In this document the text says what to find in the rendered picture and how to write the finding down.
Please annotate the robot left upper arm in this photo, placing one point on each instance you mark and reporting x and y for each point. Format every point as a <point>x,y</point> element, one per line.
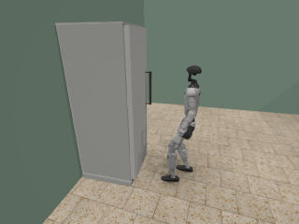
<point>191,95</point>

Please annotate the robot left forearm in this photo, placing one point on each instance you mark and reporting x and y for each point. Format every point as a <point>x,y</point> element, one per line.
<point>186,124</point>

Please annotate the left robot hand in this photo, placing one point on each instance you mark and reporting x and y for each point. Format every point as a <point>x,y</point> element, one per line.
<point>176,139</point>

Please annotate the left robot shin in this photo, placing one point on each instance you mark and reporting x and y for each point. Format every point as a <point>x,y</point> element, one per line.
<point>172,163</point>

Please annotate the robot left thigh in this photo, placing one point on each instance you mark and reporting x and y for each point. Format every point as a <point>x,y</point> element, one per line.
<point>187,135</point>

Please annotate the fridge door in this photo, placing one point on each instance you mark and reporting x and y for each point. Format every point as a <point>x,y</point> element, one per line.
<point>135,47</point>

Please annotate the handle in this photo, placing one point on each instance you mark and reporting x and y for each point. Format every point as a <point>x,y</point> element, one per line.
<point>149,103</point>

